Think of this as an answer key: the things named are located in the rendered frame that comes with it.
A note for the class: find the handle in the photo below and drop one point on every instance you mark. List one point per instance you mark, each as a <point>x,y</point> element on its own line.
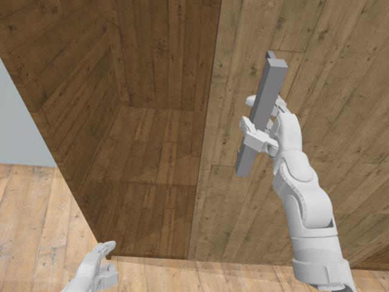
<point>271,81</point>

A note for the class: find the left robot hand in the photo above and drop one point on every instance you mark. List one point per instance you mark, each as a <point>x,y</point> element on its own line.
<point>103,275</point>

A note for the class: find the wardrobe door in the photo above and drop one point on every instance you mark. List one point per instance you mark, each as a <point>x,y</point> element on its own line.
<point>337,85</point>
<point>382,256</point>

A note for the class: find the left robot forearm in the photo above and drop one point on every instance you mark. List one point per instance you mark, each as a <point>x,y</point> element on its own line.
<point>79,284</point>

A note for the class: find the right robot forearm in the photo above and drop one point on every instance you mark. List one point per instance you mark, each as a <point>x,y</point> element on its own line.
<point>318,259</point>

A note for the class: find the right robot hand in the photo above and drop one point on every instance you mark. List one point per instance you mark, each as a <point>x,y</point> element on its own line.
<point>282,135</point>

